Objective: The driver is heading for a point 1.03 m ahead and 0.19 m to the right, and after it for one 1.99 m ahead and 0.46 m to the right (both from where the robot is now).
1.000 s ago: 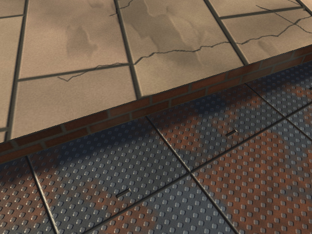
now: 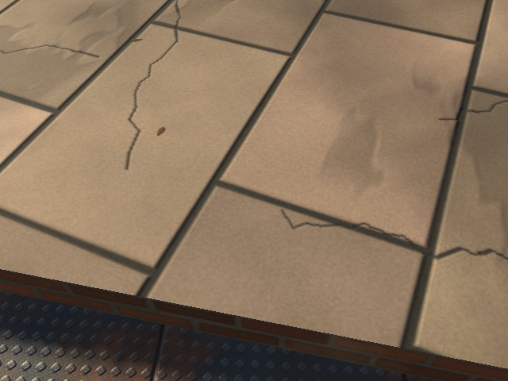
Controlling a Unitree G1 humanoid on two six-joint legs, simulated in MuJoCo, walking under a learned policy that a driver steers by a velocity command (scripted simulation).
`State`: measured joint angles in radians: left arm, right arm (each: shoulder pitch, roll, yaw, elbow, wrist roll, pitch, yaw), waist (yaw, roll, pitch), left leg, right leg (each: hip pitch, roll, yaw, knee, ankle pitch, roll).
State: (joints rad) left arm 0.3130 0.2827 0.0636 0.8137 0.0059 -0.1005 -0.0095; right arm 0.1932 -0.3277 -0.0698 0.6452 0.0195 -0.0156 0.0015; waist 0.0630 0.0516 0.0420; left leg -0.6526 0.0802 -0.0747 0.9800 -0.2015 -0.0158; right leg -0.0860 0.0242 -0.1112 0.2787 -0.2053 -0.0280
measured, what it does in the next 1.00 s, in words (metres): walks ahead, turning right: left foot, then right foot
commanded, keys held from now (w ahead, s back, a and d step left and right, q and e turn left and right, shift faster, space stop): w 0.04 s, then no key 0.12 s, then e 0.22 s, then w+e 0.62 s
